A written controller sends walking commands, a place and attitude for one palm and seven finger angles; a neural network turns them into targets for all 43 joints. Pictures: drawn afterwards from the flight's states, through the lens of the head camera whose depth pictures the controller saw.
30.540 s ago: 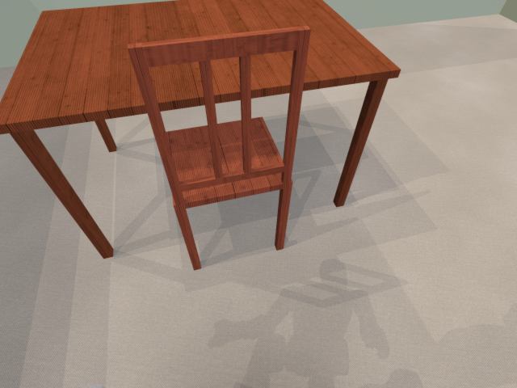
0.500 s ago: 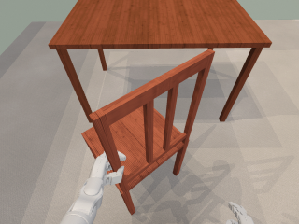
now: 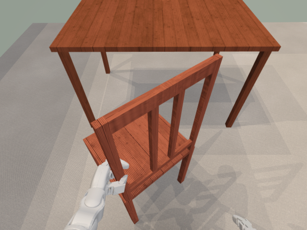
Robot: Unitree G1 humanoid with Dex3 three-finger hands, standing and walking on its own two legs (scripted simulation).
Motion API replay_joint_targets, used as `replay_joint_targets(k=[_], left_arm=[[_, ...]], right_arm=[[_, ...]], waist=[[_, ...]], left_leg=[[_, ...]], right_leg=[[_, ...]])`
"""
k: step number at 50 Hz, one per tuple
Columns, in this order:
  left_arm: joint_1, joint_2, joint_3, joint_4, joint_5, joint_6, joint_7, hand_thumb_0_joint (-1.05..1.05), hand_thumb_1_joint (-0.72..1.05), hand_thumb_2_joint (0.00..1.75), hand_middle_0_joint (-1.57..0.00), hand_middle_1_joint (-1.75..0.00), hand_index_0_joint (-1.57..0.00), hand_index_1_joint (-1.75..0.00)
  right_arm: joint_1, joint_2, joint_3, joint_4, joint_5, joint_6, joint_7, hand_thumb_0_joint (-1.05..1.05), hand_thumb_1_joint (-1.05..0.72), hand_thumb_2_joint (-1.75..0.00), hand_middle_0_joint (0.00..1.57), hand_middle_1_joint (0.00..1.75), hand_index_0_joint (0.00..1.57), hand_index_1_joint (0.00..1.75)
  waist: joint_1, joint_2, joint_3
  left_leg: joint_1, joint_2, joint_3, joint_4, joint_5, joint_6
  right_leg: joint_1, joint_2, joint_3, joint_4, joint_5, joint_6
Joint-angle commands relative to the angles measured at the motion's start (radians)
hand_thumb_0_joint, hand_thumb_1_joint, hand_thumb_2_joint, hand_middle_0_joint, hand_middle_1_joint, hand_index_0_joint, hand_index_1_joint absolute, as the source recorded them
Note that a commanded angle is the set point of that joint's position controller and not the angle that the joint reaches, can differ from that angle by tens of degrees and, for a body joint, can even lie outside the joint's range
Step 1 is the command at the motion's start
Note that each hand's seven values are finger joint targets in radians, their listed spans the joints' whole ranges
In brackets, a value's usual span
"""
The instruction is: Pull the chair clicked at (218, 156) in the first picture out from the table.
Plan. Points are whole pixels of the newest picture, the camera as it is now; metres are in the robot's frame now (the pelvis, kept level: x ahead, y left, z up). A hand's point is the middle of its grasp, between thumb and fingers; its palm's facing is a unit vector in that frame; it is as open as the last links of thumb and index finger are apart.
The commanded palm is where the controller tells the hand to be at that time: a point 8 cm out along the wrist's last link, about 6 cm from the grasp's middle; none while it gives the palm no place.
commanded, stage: open the thumb and straighten the fingers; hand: left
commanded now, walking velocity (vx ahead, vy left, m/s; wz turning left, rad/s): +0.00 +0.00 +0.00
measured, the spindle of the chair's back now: (153, 144) +0.38 +0.01 -0.05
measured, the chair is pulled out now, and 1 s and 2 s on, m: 0.46 0.46 0.46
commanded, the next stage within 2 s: draw the fingers out of the gap in 0.66 s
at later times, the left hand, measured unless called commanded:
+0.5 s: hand (115, 183) +0.27 +0.12 -0.07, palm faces -0.09 -0.98 -0.17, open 15.5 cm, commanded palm +0.25 +0.17 -0.05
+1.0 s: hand (110, 195) +0.23 +0.13 -0.08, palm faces -0.09 -0.98 -0.17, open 17.5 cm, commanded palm +0.21 +0.18 -0.05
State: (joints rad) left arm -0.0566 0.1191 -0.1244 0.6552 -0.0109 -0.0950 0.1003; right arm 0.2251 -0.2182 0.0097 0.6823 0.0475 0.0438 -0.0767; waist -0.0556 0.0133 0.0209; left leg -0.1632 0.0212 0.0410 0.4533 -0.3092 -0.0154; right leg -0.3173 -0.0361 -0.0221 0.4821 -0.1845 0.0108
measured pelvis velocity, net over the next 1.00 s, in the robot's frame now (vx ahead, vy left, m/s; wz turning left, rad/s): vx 0.01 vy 0.00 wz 0.05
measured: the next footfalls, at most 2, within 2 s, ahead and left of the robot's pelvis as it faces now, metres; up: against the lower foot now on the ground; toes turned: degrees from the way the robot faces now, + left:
none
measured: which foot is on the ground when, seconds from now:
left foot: down 0.00-1.00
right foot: down 0.00-1.00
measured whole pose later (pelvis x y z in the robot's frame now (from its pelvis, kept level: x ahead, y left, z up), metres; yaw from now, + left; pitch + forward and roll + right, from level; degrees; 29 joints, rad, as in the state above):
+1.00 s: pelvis +0.01 +0.00 -0.04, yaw +3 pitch +10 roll +0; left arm 0.22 0.19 -0.09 0.16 -0.02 0.12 -0.01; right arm 0.25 -0.27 0.01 0.53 0.04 -0.08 -0.06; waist -0.05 0.04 -0.09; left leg -0.52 0.01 -0.02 0.82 -0.48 -0.02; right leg -0.64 -0.06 -0.07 0.82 -0.35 0.01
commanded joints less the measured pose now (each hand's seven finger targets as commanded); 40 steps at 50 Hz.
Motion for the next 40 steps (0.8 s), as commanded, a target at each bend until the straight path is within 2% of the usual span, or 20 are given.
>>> replay_joint_targets(k=[1, 4, 7, 8, 9, 10, 13, 15, 18, 21, 22, 23, 24, 25, 26, 28, 34, 37, 38, 40], left_arm=[[-0.187, 0.098, 0.055, -0.296, -0.017, -0.036, -0.032, 0.0, 0.3, 0.61, -0.5, -1.45, -0.5, -1.45], [-0.16, 0.064, 0.02, -0.328, -0.011, -0.006, -0.051, 0.0, -0.07, 0.43, -0.5, -1.45, -0.5, -1.45], [-0.121, 0.068, 0.03, -0.367, -0.014, 0.028, -0.064, 0.0, -0.43, 0.26, -0.47, -1.38, -0.47, -1.38], [-0.175, 0.157, 0.103, -0.347, -0.012, 0.038, -0.058, 0.0, -0.55, 0.2, -0.45, -1.3, -0.45, -1.3], [-0.159, 0.135, 0.09, -0.369, -0.01, 0.048, -0.063, 0.0, -0.55, 0.2, -0.43, -1.23, -0.43, -1.23], [-0.146, 0.108, 0.076, -0.368, -0.017, 0.058, -0.068, 0.0, -0.55, 0.2, -0.4, -1.16, -0.4, -1.16], [-0.123, 0.097, 0.07, -0.399, -0.028, 0.077, -0.078, 0.0, -0.55, 0.2, -0.32, -0.94, -0.32, -0.94], [-0.142, 0.097, 0.062, -0.431, -0.027, 0.082, -0.081, 0.0, -0.55, 0.2, -0.27, -0.8, -0.27, -0.8], [-0.13, 0.139, 0.095, -0.461, -0.024, 0.091, -0.08, 0.0, -0.55, 0.2, -0.2, -0.58, -0.2, -0.58], [-0.147, 0.113, 0.064, -0.487, -0.019, 0.104, -0.086, 0.0, -0.55, 0.2, -0.13, -0.36, -0.13, -0.36], [-0.089, 0.163, 0.121, -0.438, -0.016, 0.112, -0.087, 0.0, -0.55, 0.2, -0.1, -0.29, -0.1, -0.29], [-0.071, 0.155, 0.111, -0.45, -0.016, 0.116, -0.091, 0.0, -0.55, 0.2, -0.07, -0.22, -0.07, -0.22], [-0.088, 0.134, 0.088, -0.478, -0.016, 0.118, -0.097, 0.0, -0.55, 0.2, -0.05, -0.14, -0.05, -0.14], [-0.124, 0.149, 0.093, -0.5, -0.015, 0.118, -0.098, 0.0, -0.55, 0.2, -0.02, -0.07, -0.02, -0.07], [-0.13, 0.127, 0.071, -0.519, -0.014, 0.119, -0.099, 0.0, -0.55, 0.2, 0.0, 0.0, 0.0, 0.0], [-0.125, 0.147, 0.092, -0.514, -0.024, 0.126, -0.099, 0.0, -0.55, 0.2, 0.0, 0.0, 0.0, 0.0], [-0.076, 0.118, 0.058, -0.543, -0.017, 0.147, -0.099, 0.0, -0.55, 0.2, 0.0, 0.0, 0.0, 0.0], [-0.035, 0.118, 0.059, -0.555, -0.012, 0.161, -0.095, 0.0, -0.55, 0.2, 0.0, 0.0, 0.0, 0.0], [-0.009, 0.182, 0.128, -0.501, -0.007, 0.169, -0.091, 0.0, -0.55, 0.2, 0.0, 0.0, 0.0, 0.0], [0.051, 0.156, 0.107, -0.551, -0.008, 0.167, -0.1, 0.0, -0.55, 0.2, 0.0, 0.0, 0.0, 0.0]], right_arm=[[-0.052, -0.149, -0.059, -0.152, 0.005, -0.088, 0.036, 0.0, -0.9, -0.9, 0.2, 0.3, 0.2, 0.3], [-0.042, -0.147, -0.058, -0.162, 0.003, -0.114, 0.047, 0.0, -0.9, -0.9, 0.2, 0.3, 0.2, 0.3], [-0.038, -0.156, -0.062, -0.181, 0.001, -0.128, 0.05, 0.0, -0.9, -0.9, 0.2, 0.3, 0.2, 0.3], [-0.029, -0.17, -0.062, -0.171, 0.0, -0.125, 0.043, 0.0, -0.9, -0.9, 0.2, 0.3, 0.2, 0.3], [-0.027, -0.164, -0.063, -0.182, -0.003, -0.128, 0.041, 0.0, -0.9, -0.9, 0.2, 0.3, 0.2, 0.3], [-0.029, -0.161, -0.061, -0.19, -0.002, -0.133, 0.04, 0.0, -0.9, -0.9, 0.2, 0.3, 0.2, 0.3], [-0.027, -0.168, -0.061, -0.207, -0.004, -0.143, 0.036, 0.0, -0.9, -0.9, 0.2, 0.3, 0.2, 0.3], [-0.023, -0.17, -0.062, -0.213, -0.004, -0.149, 0.03, 0.0, -0.9, -0.9, 0.2, 0.3, 0.2, 0.3], [-0.017, -0.175, -0.063, -0.219, -0.008, -0.159, 0.021, 0.0, -0.9, -0.9, 0.2, 0.3, 0.2, 0.3], [-0.015, -0.171, -0.056, -0.222, -0.007, -0.163, 0.018, 0.0, -0.9, -0.9, 0.2, 0.3, 0.2, 0.3], [-0.009, -0.177, -0.058, -0.22, -0.009, -0.16, 0.017, 0.0, -0.9, -0.9, 0.2, 0.3, 0.2, 0.3], [-0.014, -0.179, -0.054, -0.228, -0.011, -0.158, 0.017, 0.0, -0.9, -0.9, 0.2, 0.3, 0.2, 0.3], [-0.018, -0.172, -0.051, -0.236, -0.01, -0.16, 0.017, 0.0, -0.9, -0.9, 0.2, 0.3, 0.2, 0.3], [-0.016, -0.174, -0.052, -0.235, -0.009, -0.16, 0.016, 0.0, -0.9, -0.9, 0.2, 0.3, 0.2, 0.3], [-0.014, -0.168, -0.051, -0.238, -0.01, -0.164, 0.014, 0.0, -0.9, -0.9, 0.2, 0.3, 0.2, 0.3], [-0.012, -0.174, -0.05, -0.239, -0.011, -0.17, 0.009, 0.0, -0.9, -0.9, 0.2, 0.3, 0.2, 0.3], [-0.005, -0.171, -0.047, -0.247, -0.013, -0.177, 0.01, 0.0, -0.9, -0.9, 0.2, 0.3, 0.2, 0.3], [-0.008, -0.171, -0.049, -0.254, -0.013, -0.173, 0.012, 0.0, -0.9, -0.9, 0.2, 0.3, 0.2, 0.3], [-0.007, -0.178, -0.049, -0.249, -0.015, -0.167, 0.009, 0.0, -0.9, -0.9, 0.2, 0.3, 0.2, 0.3], [-0.018, -0.17, -0.048, -0.274, -0.014, -0.162, 0.013, 0.0, -0.9, -0.9, 0.2, 0.3, 0.2, 0.3]], waist=[[0.007, -0.036, -0.254], [0.0, -0.025, -0.248], [0.012, -0.012, -0.28], [0.004, -0.028, -0.277], [0.012, -0.014, -0.301], [0.007, -0.036, -0.296], [0.009, -0.062, -0.304], [-0.001, -0.069, -0.309], [0.005, -0.066, -0.328], [-0.008, -0.059, -0.323], [0.004, -0.071, -0.305], [0.011, -0.071, -0.309], [0.004, -0.041, -0.323], [-0.002, -0.04, -0.326], [-0.008, -0.036, -0.338], [-0.01, -0.069, -0.336], [-0.012, -0.043, -0.349], [-0.005, -0.045, -0.347], [0.004, -0.061, -0.321], [0.016, -0.06, -0.342]], left_leg=[[-0.163, 0.021, -0.001, 0.012, 0.169, 0.026], [-0.203, 0.016, -0.007, 0.048, 0.157, 0.025], [-0.234, 0.013, -0.01, 0.077, 0.144, 0.02], [-0.257, 0.011, -0.013, 0.09, 0.126, 0.022], [-0.262, 0.005, -0.008, 0.096, 0.126, 0.024], [-0.271, 0.006, -0.01, 0.106, 0.124, 0.024], [-0.297, 0.005, -0.019, 0.128, 0.118, 0.021], [-0.297, 0.004, -0.021, 0.144, 0.117, 0.024], [-0.309, 0.001, -0.028, 0.164, 0.128, 0.024], [-0.311, -0.003, -0.029, 0.18, 0.127, 0.026], [-0.338, -0.005, -0.028, 0.189, 0.117, 0.024], [-0.349, -0.007, -0.031, 0.189, 0.123, 0.024], [-0.341, -0.01, -0.027, 0.194, 0.123, 0.025], [-0.333, -0.008, -0.03, 0.199, 0.125, 0.025], [-0.324, -0.008, -0.031, 0.205, 0.135, 0.026], [-0.342, -0.009, -0.036, 0.215, 0.131, 0.028], [-0.332, -0.01, -0.043, 0.233, 0.181, 0.026], [-0.337, -0.01, -0.042, 0.237, 0.182, 0.024], [-0.37, -0.013, -0.041, 0.244, 0.169, 0.024], [-0.378, -0.016, -0.033, 0.24, 0.16, 0.025]], right_leg=[[0.124, -0.039, 0.01, 0.03, 0.168, -0.031], [0.075, -0.031, -0.001, 0.056, 0.142, -0.03], [0.043, -0.026, -0.014, 0.096, 0.117, -0.03], [0.036, -0.025, -0.011, 0.104, 0.105, -0.027], [0.044, -0.026, -0.009, 0.115, 0.105, -0.025], [0.031, -0.025, -0.016, 0.122, 0.103, -0.022], [0.01, -0.02, -0.024, 0.146, 0.087, -0.022], [-0.012, -0.018, -0.025, 0.158, 0.081, -0.018], [-0.008, -0.018, -0.024, 0.174, 0.091, -0.018], [-0.031, -0.016, -0.03, 0.187, 0.09, -0.016], [-0.037, -0.017, -0.03, 0.195, 0.082, -0.016], [-0.024, -0.018, -0.03, 0.198, 0.095, -0.018], [-0.028, -0.019, -0.026, 0.201, 0.096, -0.016], [-0.038, -0.019, -0.03, 0.205, 0.093, -0.016], [-0.041, -0.018, -0.031, 0.208, 0.098, -0.014], [-0.034, -0.018, -0.031, 0.21, 0.102, -0.013], [-0.036, -0.02, -0.041, 0.233, 0.16, -0.016], [-0.041, -0.021, -0.043, 0.238, 0.162, -0.016], [-0.042, -0.021, -0.041, 0.239, 0.158, -0.017], [-0.018, -0.024, -0.037, 0.245, 0.156, -0.017]])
